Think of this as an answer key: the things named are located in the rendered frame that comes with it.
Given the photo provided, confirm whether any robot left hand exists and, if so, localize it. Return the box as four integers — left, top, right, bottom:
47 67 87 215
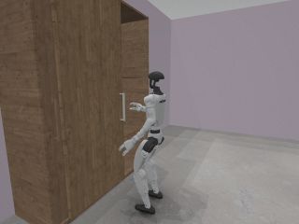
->
119 139 135 157

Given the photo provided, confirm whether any robot left forearm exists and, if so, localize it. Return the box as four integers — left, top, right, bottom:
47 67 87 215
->
131 119 153 144

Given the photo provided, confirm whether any handle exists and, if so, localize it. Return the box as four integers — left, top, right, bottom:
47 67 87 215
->
54 99 62 141
120 92 125 121

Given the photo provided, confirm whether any robot right hand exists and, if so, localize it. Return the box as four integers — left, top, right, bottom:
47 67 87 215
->
130 103 143 112

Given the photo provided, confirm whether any humanoid robot torso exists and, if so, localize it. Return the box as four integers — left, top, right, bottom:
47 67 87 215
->
146 92 165 146

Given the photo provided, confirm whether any left robot foot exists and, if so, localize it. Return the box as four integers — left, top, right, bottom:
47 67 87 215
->
135 204 156 215

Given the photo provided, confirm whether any wardrobe door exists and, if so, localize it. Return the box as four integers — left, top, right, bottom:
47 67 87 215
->
32 0 69 224
50 0 125 218

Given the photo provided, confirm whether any left robot upper arm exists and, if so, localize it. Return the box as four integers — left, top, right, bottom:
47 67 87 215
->
144 94 156 127

